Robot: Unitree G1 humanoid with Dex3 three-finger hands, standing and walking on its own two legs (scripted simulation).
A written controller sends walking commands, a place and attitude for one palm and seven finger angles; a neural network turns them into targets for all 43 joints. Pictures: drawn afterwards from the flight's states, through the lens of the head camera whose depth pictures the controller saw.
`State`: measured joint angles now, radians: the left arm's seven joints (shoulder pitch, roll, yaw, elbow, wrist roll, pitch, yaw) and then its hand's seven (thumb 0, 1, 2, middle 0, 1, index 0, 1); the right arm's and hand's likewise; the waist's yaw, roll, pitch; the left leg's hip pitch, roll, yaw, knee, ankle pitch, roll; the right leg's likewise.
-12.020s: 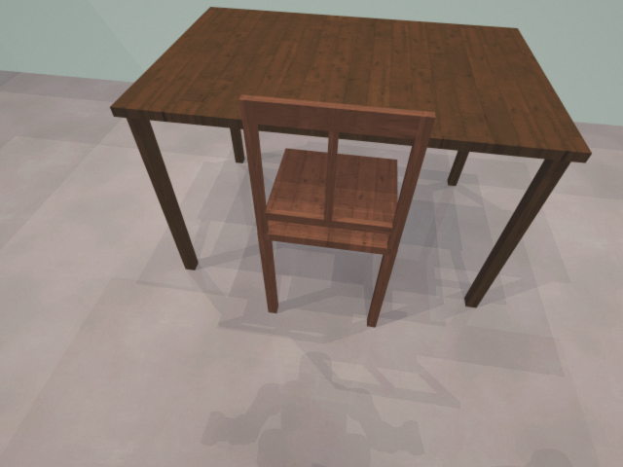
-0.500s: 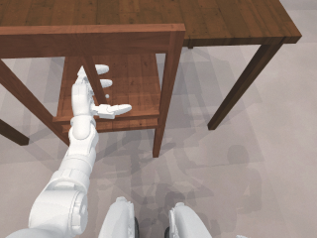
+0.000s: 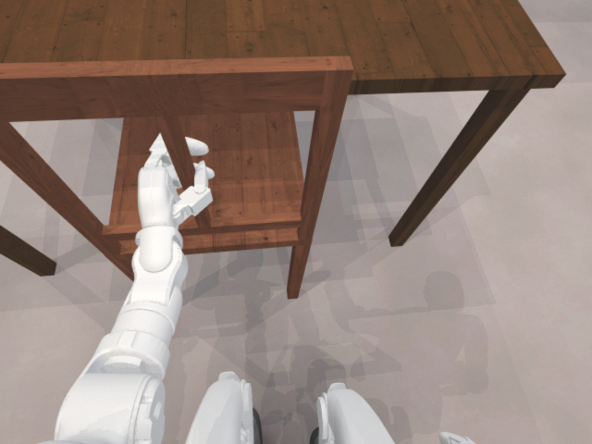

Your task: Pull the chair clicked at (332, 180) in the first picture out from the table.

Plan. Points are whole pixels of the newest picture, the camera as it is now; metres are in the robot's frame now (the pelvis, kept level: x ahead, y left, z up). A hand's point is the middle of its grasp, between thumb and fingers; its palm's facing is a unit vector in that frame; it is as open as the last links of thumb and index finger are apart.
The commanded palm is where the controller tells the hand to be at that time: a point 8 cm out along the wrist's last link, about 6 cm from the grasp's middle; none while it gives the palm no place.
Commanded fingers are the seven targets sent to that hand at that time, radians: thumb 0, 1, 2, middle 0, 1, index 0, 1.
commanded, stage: hook a spindle and tug to test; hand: left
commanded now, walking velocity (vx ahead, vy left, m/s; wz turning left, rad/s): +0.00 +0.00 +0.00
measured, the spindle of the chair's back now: (189, 179) +0.48 +0.14 +0.01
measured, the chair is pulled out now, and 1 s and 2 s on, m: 0.00 0.06 0.16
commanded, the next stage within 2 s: step backward, pulling the chair out in 0.44 s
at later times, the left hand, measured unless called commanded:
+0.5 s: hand (204, 210) +0.42 +0.11 +0.03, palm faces +0.07 -1.00 -0.01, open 5.2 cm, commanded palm +0.38 +0.15 +0.02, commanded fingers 0.00 0.90 0.90 -0.50 -1.45 -0.50 -1.45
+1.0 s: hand (200, 217) +0.39 +0.11 +0.05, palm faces -0.06 -0.99 -0.12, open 5.3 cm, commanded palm +0.37 +0.16 +0.05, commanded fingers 0.00 0.90 0.90 -0.50 -1.45 -0.50 -1.45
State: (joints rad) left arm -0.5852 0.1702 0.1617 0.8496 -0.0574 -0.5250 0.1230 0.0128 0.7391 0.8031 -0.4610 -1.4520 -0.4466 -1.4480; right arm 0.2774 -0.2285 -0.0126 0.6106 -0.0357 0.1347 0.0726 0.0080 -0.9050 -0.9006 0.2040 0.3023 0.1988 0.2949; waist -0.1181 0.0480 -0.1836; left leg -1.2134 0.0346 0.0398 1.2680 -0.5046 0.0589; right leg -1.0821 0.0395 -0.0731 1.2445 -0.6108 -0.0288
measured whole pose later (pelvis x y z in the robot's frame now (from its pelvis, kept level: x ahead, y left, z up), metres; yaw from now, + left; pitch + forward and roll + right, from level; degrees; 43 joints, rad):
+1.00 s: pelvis +0.01 +0.01 +0.10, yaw -1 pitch +10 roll -1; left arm -0.52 0.17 0.02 1.00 -0.07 -0.19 0.07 0.08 0.73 0.79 -0.32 -1.17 -0.49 -1.45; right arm 0.26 -0.24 -0.01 0.64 0.03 0.13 -0.09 0.01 -0.90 -0.90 0.20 0.30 0.20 0.30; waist -0.09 0.01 0.03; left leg -0.54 -0.01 0.10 0.64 -0.27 0.08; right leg -0.45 0.01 0.00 0.64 -0.36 0.00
